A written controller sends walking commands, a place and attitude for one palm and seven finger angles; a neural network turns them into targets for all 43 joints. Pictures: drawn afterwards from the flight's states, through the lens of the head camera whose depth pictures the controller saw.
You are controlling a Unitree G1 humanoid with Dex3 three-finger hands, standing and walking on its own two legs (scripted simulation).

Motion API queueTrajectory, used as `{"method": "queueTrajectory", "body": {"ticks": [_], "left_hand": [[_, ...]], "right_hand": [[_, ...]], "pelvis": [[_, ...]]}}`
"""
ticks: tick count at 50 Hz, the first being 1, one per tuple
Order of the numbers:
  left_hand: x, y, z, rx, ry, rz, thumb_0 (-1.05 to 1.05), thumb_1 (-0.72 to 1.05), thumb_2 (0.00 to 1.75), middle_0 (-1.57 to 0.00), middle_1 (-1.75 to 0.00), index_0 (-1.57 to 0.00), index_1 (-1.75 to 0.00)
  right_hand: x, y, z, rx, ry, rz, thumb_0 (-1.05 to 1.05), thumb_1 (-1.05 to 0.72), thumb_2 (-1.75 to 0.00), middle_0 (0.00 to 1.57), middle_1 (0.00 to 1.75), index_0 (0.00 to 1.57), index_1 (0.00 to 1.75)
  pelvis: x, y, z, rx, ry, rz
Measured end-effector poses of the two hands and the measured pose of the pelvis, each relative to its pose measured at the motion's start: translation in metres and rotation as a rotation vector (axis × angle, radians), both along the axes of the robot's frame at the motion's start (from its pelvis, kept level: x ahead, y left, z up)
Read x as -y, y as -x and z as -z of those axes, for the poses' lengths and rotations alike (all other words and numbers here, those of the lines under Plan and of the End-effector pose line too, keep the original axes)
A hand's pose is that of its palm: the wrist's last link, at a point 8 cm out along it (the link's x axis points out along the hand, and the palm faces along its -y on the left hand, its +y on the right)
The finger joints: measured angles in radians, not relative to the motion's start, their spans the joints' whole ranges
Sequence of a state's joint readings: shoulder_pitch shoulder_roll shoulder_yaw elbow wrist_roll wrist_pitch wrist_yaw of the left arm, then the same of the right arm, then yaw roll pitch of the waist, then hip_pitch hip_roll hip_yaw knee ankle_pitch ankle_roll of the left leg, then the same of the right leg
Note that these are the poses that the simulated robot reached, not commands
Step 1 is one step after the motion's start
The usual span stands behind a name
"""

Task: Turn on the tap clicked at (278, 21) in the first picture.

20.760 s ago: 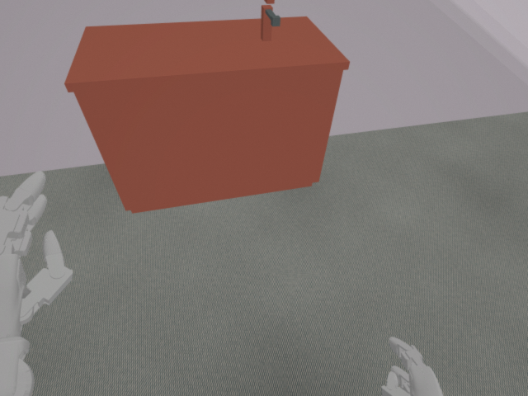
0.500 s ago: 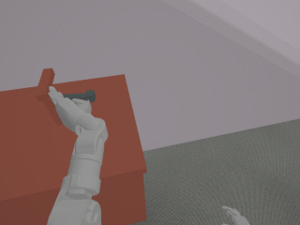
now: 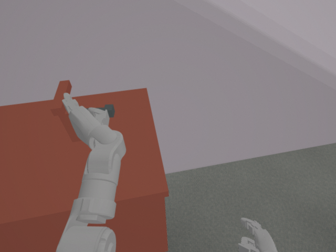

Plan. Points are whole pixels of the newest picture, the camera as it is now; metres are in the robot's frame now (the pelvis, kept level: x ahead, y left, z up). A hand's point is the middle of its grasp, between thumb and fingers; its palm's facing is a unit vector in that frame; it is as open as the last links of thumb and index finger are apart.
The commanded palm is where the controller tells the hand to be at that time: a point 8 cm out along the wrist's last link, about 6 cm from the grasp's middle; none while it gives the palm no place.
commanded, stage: lift the hand up off the lever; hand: left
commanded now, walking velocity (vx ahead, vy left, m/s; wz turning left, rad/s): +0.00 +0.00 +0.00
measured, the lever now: (109, 110) +0.48 +0.22 +0.08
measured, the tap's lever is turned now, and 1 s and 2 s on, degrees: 81 81 81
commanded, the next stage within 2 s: draw the hand back beside the body in 0.18 s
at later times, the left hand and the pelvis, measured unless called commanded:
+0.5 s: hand (116, 122) +0.36 +0.15 +0.16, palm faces +0.37 -0.93 -0.04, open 7.8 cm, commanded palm +0.30 +0.21 +0.16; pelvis +0.00 +0.00 +0.00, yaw -3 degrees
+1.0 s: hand (83, 151) +0.27 +0.20 +0.15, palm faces +0.23 -0.93 -0.28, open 7.6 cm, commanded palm +0.23 +0.25 +0.17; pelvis +0.00 +0.01 +0.01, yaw -4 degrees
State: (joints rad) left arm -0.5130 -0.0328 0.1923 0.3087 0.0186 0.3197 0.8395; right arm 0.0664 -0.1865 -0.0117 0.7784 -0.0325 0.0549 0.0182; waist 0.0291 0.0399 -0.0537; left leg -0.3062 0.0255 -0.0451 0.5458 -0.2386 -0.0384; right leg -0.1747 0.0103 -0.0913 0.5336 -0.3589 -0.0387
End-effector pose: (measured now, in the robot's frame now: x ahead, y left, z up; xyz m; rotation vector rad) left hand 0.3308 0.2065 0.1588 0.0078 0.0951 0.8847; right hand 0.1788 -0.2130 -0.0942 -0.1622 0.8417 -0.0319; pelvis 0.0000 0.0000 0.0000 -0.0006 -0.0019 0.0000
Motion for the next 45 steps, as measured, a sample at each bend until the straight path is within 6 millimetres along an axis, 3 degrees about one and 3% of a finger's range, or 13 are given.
{"method": "queueTrajectory", "body": {"ticks": [15,21,25,30,35,45], "left_hand": [[0.005,0.003,0.002,-0.014,0.008,0.000,0.02,0.90,0.90,-0.15,-0.15,-0.15,-0.15],[0.015,0.002,-0.007,0.058,-0.097,0.364,0.02,0.90,0.90,-0.14,-0.15,-0.15,-0.15],[0.010,0.015,-0.001,0.061,-0.042,0.503,0.02,0.90,0.90,-0.15,-0.16,-0.16,-0.16],[-0.018,0.043,0.013,0.027,-0.169,0.583,0.02,0.90,0.90,-0.16,-0.17,-0.17,-0.17],[-0.039,0.070,0.002,0.066,-0.294,0.597,0.02,0.90,0.90,-0.16,-0.19,-0.17,-0.19],[-0.032,0.079,-0.002,0.135,-0.333,0.681,0.02,0.90,0.90,-0.17,-0.22,-0.18,-0.21]], "right_hand": [[0.009,0.003,-0.001,0.000,0.013,0.009,0.01,-0.91,-0.90,0.20,0.30,0.20,0.30],[0.017,0.014,-0.005,0.001,0.023,0.091,0.01,-0.91,-0.90,0.21,0.30,0.20,0.30],[0.025,0.023,-0.009,0.012,0.028,0.153,0.01,-0.91,-0.90,0.21,0.30,0.20,0.30],[0.035,0.033,-0.015,0.051,0.041,0.167,0.01,-0.91,-0.90,0.21,0.30,0.20,0.30],[0.037,0.041,-0.012,0.046,0.074,0.128,0.01,-0.91,-0.90,0.20,0.30,0.20,0.30],[0.015,0.030,-0.016,0.080,0.043,0.104,0.01,-0.91,-0.90,0.20,0.30,0.20,0.30]], "pelvis": [[0.004,0.003,-0.001,0.004,-0.002,0.002],[0.005,0.003,-0.003,0.030,-0.012,0.030],[0.004,0.001,-0.005,0.049,-0.011,0.053],[0.005,0.001,-0.007,0.066,-0.006,0.065],[0.001,0.005,-0.008,0.083,0.000,0.052],[-0.007,0.005,-0.010,0.082,0.000,0.053]]}}
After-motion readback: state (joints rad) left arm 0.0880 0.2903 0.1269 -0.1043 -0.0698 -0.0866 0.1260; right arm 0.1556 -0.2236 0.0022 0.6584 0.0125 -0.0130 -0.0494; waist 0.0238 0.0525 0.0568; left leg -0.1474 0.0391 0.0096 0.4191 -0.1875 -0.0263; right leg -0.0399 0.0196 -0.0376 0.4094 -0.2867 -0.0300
